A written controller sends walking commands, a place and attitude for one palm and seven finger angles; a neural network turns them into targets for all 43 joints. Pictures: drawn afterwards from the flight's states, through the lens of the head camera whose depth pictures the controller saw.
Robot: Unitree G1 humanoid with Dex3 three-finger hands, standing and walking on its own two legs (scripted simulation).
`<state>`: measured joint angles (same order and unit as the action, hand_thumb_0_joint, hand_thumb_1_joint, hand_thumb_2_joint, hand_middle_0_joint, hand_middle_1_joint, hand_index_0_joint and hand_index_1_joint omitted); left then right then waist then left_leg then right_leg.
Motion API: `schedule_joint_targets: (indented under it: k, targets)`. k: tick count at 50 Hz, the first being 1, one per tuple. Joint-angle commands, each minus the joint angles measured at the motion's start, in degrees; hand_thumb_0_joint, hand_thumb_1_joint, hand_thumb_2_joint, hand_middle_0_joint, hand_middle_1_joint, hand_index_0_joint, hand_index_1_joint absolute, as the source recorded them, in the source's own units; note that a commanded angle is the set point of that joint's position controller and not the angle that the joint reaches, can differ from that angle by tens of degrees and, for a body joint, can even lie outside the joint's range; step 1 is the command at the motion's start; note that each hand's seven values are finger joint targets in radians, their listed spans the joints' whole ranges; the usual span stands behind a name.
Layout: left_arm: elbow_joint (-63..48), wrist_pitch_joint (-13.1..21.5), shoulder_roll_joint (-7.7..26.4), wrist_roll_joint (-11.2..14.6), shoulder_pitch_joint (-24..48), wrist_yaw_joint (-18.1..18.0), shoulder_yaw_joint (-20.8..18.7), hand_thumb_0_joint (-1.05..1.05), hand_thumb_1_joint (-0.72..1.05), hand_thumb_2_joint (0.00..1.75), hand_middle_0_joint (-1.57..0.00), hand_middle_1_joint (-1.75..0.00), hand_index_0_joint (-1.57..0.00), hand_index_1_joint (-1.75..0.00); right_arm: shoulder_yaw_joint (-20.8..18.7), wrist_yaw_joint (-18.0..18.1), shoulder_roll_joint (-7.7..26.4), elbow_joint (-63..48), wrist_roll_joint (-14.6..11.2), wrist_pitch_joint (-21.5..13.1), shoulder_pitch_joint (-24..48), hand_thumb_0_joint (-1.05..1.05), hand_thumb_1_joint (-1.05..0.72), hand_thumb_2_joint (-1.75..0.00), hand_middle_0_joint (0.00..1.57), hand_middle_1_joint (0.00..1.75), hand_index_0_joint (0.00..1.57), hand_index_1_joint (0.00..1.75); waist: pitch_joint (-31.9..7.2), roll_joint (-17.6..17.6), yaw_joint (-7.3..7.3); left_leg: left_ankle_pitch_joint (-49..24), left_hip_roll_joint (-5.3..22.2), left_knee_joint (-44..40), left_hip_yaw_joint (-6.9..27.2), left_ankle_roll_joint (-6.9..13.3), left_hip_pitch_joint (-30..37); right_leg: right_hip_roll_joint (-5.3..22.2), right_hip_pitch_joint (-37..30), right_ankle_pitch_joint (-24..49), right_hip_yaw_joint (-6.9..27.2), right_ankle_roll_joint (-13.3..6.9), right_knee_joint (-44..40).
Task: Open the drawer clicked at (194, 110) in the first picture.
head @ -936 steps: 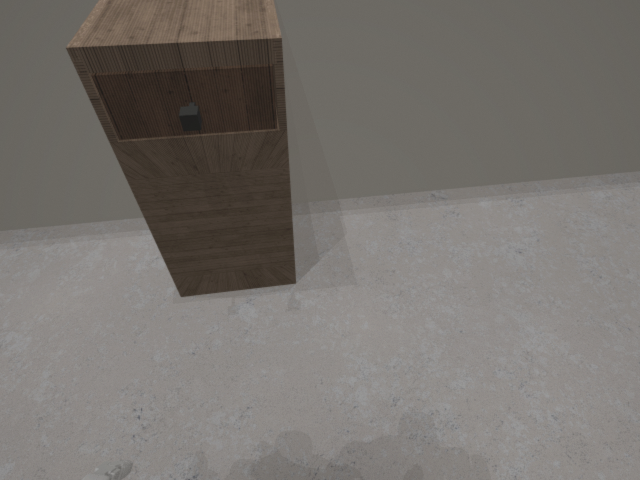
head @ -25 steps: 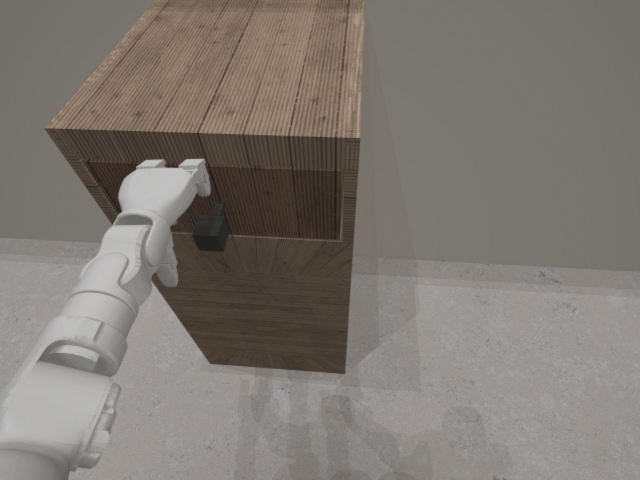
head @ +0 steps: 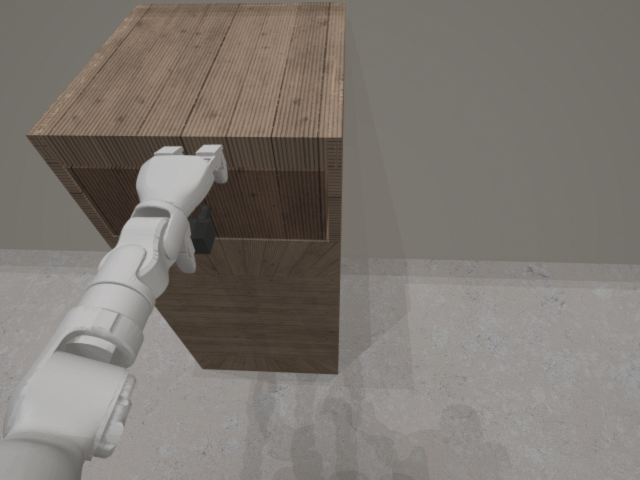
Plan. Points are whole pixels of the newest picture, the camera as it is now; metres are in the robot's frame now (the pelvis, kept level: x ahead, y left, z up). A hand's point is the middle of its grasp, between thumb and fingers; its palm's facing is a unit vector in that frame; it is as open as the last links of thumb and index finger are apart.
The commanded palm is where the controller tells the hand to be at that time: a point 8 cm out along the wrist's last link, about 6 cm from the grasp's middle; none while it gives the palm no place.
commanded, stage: re-aim the fingers above the handle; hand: left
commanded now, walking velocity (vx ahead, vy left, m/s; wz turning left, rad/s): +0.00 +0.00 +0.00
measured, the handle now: (200, 226) +0.49 +0.19 +0.01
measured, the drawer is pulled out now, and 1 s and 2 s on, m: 0.00 0.00 0.00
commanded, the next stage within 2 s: lower the fingers behind the handle in 1.14 s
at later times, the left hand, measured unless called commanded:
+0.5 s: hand (178, 210) +0.45 +0.19 +0.09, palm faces +0.11 -0.02 -0.99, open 13.8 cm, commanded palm +0.40 +0.20 +0.14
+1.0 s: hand (153, 220) +0.43 +0.22 +0.09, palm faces +0.06 +0.01 -1.00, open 13.8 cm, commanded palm +0.40 +0.19 +0.14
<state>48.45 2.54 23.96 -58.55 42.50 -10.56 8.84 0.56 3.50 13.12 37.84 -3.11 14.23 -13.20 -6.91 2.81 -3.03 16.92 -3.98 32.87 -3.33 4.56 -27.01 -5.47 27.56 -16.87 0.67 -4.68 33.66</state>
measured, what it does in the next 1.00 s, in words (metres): stands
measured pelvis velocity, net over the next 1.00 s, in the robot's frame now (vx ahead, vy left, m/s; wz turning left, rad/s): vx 0.01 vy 0.00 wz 0.05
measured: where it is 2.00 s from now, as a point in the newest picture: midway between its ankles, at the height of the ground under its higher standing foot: outside the picture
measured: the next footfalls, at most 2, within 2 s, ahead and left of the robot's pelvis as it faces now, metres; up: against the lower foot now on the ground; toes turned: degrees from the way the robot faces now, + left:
none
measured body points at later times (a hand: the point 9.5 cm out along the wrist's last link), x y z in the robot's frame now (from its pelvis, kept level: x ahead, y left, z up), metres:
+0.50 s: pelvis +0.01 +0.00 +0.00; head +0.05 -0.03 +0.44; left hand +0.43 +0.19 +0.15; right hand +0.13 -0.26 -0.14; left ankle -0.01 +0.07 -0.73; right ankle -0.01 -0.07 -0.73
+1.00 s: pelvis +0.01 +0.00 +0.00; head +0.06 -0.04 +0.45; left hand +0.42 +0.22 +0.15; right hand +0.16 -0.25 -0.14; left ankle -0.01 +0.07 -0.73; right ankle -0.01 -0.07 -0.73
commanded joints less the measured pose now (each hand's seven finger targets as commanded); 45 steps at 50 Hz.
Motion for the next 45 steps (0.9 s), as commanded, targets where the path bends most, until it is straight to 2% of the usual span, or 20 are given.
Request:
schedule_joint_targets:
  k: [1,3,8,9,10,13,15,16,18,21,24,27,29,30,32,33,37,39,42,45]
  targets:
    - [-2.78,-4.28,22.6,0.84,20.75,1.1,-9.57,0.0,-0.5,0.3,-0.3,-1.2,-0.3,-1.2,-2.48,1.86,9.21,-7.31,-0.05,-1.81,0.08,0.0,-0.9,-0.9,0.2,0.3,0.2,0.3,-13.34,-6.61,1.97,-9.7,1.59,-3.33,2.07,-1.01,0.41,4.54,-14.18,11.85,4.47,2.57,-5.43]
    - [-2.98,-3.07,21.98,0.91,21.06,1.73,-8.9,0.0,-0.5,0.3,-0.3,-1.2,-0.3,-1.2,-2.46,1.99,9.21,-7.65,-0.09,-2.28,-0.26,0.0,-0.9,-0.9,0.2,0.3,0.2,0.3,-12.24,-5.79,1.59,-8.05,1.66,-3.24,1.98,-0.99,0.38,4.66,-12.79,9.43,4.61,2.6,-5.93]
    - [-15.69,3.45,11.15,3.29,13.53,4.01,-3.59,0.0,-0.5,0.3,-0.3,-1.2,-0.3,-1.2,-3.98,0.88,8.43,-10.69,0.52,-4.08,0.17,0.0,-0.9,-0.9,0.2,0.3,0.2,0.3,-18.64,-3.23,2.78,-11.89,1.75,-1.99,2.08,-0.65,5.55,5.18,-15.32,15.71,5.73,2.35,-4.8]
    - [-19.78,5.18,10.36,3.79,14.48,4.17,-3.23,0.0,-0.5,0.3,-0.3,-1.2,-0.3,-1.2,-4.4,0.6,8.38,-10.75,0.65,-4.32,0.05,0.0,-0.9,-0.9,0.2,0.3,0.2,0.3,-20.47,-3.96,1.94,-13.27,1.76,-1.38,2.79,-0.57,6.9,5.17,-15.79,17.52,5.99,2.32,-4.49]
    - [-23.19,6.83,12.43,3.61,16.0,3.69,-4.74,0.0,-0.5,0.3,-0.3,-1.2,-0.3,-1.2,-4.8,0.43,8.55,-10.15,0.81,-4.42,-0.35,0.0,-0.9,-0.9,0.2,0.3,0.2,0.3,-20.88,-2.84,1.9,-13.95,1.62,-1.04,3.24,-0.51,7.74,4.92,-14.85,18.47,6.41,2.37,-4.26]
    - [-29.49,9.9,12.15,3.4,22.71,0.64,-4.22,0.0,-0.5,0.3,-0.3,-1.2,-0.3,-1.2,-5.66,0.12,8.04,-8.34,1.12,-4.88,-1.17,0.0,-0.9,-0.9,0.2,0.3,0.2,0.3,-19.81,-0.08,-0.03,-15.64,1.29,0.01,4.19,-0.46,11.34,4.1,-9.6,16.39,5.16,2.1,-3.91]
    - [-30.84,10.38,16.5,2.79,26.14,-2.83,-7.94,0.0,-0.5,0.3,-0.3,-1.2,-0.3,-1.2,-5.93,-0.04,8.29,-6.6,1.2,-5.34,-1.49,0.0,-0.9,-0.9,0.2,0.3,0.2,0.3,-20.05,1.8,-0.01,-16.07,1.29,0.49,4.8,-0.71,12.13,3.76,-7.56,14.21,4.97,1.75,-3.36]
    - [-29.32,9.71,17.85,2.31,24.51,-4.65,-9.87,0.0,-0.5,0.3,-0.3,-1.2,-0.3,-1.2,-5.88,-0.13,8.09,-5.94,1.33,-5.35,-1.17,0.0,-0.9,-0.9,0.2,0.3,0.2,0.3,-20.16,1.76,0.85,-16.83,1.35,0.52,4.78,-0.93,12.39,3.54,-7.44,13.98,4.52,1.48,-2.89]
    - [-27.49,7.39,16.24,1.92,24.35,-7.36,-9.21,0.0,-0.5,0.3,-0.3,-1.2,-0.3,-1.2,-5.63,-0.62,7.8,-4.95,1.24,-5.42,-0.43,0.0,-0.9,-0.9,0.2,0.3,0.2,0.3,-20.63,2.99,1.1,-17.52,1.33,0.75,4.73,-1.61,12.65,3.16,-6.12,13.25,3.48,1.2,-2.05]
    - [-17.91,0.5,15.26,1.89,21.31,-8.76,-8.72,0.0,-0.5,0.3,-0.3,-1.2,-0.3,-1.2,-4.86,-1.22,8.26,-3.92,0.91,-5.07,0.61,0.0,-0.9,-0.9,0.2,0.3,0.2,0.3,-17.42,-0.06,1.76,-16.16,1.48,-0.4,3.99,-1.88,8.95,3.15,-7.1,13.05,2.5,1.27,-2.23]
    - [-9.74,-6.82,11.1,1.7,16.61,-5.73,-4.92,0.0,-0.5,0.3,-0.3,-1.2,-0.3,-1.2,-4.34,-1.77,8.96,-4.54,0.69,-3.93,1.59,0.0,-0.9,-0.9,0.2,0.3,0.2,0.3,-18.65,-4.7,2.23,-18.59,1.65,-0.9,3.04,-1.87,7.6,3.35,-11.21,17.58,2.25,1.6,-2.37]
    - [-12.08,-9.81,6.59,2.66,10.28,0.91,-0.35,0.0,-0.5,0.3,-0.3,-1.2,-0.3,-1.2,-4.29,-2.16,9.52,-7.41,0.14,-2.5,2.34,0.0,-0.9,-0.9,0.2,0.3,0.2,0.3,-19.98,-9.33,2.34,-22.61,1.71,-0.76,2.51,-1.24,7.92,4.07,-16.04,26.7,2.81,2.49,-2.16]
    - [-15.95,-8.6,4.24,4.42,6.17,5.56,1.65,0.0,-0.5,0.3,-0.3,-1.2,-0.3,-1.2,-4.18,-2.05,9.6,-9.55,-0.1,-2.1,3.21,0.0,-0.9,-0.9,0.2,0.3,0.2,0.3,-18.65,-11.9,2.11,-23.38,1.48,-0.87,2.65,-0.81,7.68,4.68,-18.22,30.91,3.24,3.07,-2.46]
    - [-16.28,-7.69,6.82,4.24,4.34,6.86,-0.27,0.0,-0.5,0.3,-0.3,-1.2,-0.3,-1.2,-3.74,-1.96,9.61,-9.65,-0.09,-1.87,3.18,0.0,-0.9,-0.9,0.2,0.3,0.2,0.3,-16.81,-12.89,2.64,-22.68,1.38,-1.12,2.79,-0.79,6.68,4.71,-18.09,31.42,3.34,3.33,-2.18]
    - [-20.15,-5.43,4.73,4.25,3.93,8.88,1.81,0.0,-0.5,0.3,-0.3,-1.2,-0.3,-1.2,-3.36,-1.88,9.03,-10.61,0.15,-1.78,3.86,0.0,-0.9,-0.9,0.2,0.3,0.2,0.3,-13.58,-11.8,2.73,-21.1,1.06,-1.4,2.99,-0.76,6.8,4.77,-15.89,29.69,3.37,3.25,-2.72]
    - [-23.36,-3.65,6.17,4.16,4.67,9.03,0.33,0.0,-0.5,0.3,-0.3,-1.2,-0.3,-1.2,-3.51,-1.7,8.83,-10.89,0.46,-1.83,4.04,0.0,-0.9,-0.9,0.2,0.3,0.2,0.3,-13.39,-10.49,3.15,-20.92,1.06,-1.23,2.87,-0.58,7.51,4.89,-15.6,29.32,3.72,3.05,-3.09]
    - [-37.01,4.68,16.41,2.3,14.59,4.19,-8.82,0.0,-0.5,0.3,-0.3,-1.2,-0.3,-1.2,-3.94,-0.79,7.22,-10.56,1.67,-2.32,4.34,0.0,-0.9,-0.9,0.2,0.3,0.2,0.3,-20.2,-0.1,4.5,-23.09,0.55,-0.05,3.74,-0.71,10.77,4.49,-16.53,28.55,5.49,1.89,-1.35]
    - [-40.21,6.67,18.55,1.23,18.03,-0.37,-11.31,0.0,-0.5,0.3,-0.3,-1.2,-0.3,-1.2,-4.3,-0.49,6.48,-9.37,2.12,-3.02,3.84,0.0,-0.9,-0.9,0.2,0.3,0.2,0.3,-21.96,4.3,4.29,-25.43,0.87,1.03,4.24,-1.46,12.93,3.87,-13.92,25.41,5.13,1.22,-0.62]
    - [-33.18,3.69,15.85,1.24,15.06,-4.84,-11.16,0.0,-0.5,0.3,-0.3,-1.2,-0.3,-1.2,-4.49,-0.88,6.15,-7.3,1.64,-4.07,3.92,0.0,-0.9,-0.9,0.2,0.3,0.2,0.3,-20.42,2.63,4.06,-24.21,1.51,1.33,4.13,-2.38,12.5,3.2,-10.2,20.6,3.77,1.01,-0.55]
    - [-25.98,-1.92,10.07,2.26,14.7,-4.73,-5.25,0.0,-0.5,0.3,-0.3,-1.2,-0.3,-1.2,-4.59,-1.63,7.05,-6.11,0.91,-4.05,4.16,0.0,-0.9,-0.9,0.2,0.3,0.2,0.3,-19.21,-1.95,2.26,-22.55,1.62,0.79,3.71,-2.25,12.26,3.33,-9.24,19.98,2.55,1.62,-1.32]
